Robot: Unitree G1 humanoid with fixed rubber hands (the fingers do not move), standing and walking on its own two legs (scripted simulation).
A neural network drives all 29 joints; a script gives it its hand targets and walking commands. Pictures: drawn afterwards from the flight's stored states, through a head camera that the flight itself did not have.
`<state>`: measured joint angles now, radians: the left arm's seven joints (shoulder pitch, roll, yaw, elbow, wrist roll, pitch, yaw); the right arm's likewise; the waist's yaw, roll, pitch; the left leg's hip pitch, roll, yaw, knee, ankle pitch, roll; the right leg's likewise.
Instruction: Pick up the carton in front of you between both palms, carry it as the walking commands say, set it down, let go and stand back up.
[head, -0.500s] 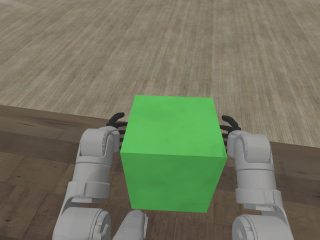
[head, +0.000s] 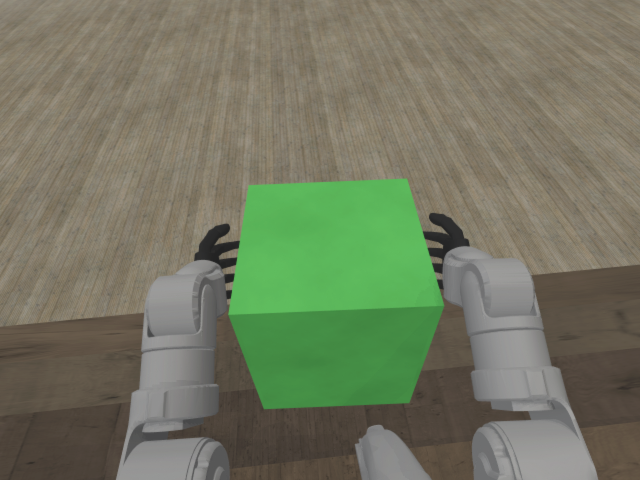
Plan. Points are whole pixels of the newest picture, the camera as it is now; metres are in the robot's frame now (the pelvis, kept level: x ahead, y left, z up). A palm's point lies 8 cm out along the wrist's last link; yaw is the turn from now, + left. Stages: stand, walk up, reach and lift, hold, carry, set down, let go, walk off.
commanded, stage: carry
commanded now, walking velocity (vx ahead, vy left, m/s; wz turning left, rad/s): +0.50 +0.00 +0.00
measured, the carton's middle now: (332, 298) +0.35 -0.05 +0.02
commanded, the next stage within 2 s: none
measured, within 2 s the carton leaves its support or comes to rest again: neither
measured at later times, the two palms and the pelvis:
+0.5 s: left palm (230, 204) +0.70 +0.12 -0.10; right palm (363, 191) +0.72 -0.18 -0.12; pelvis +0.38 -0.05 -0.19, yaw +0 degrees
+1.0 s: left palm (248, 166) +1.12 +0.12 -0.31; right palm (335, 148) +1.15 -0.18 -0.30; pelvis +0.80 -0.06 -0.42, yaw +1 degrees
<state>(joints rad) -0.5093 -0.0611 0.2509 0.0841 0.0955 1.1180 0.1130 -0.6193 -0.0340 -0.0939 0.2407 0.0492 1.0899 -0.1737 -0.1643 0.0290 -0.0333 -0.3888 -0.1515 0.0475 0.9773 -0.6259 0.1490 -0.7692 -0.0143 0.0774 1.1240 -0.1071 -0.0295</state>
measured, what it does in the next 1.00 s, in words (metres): goes down: right foot 0.15 m lower, then left foot 0.15 m lower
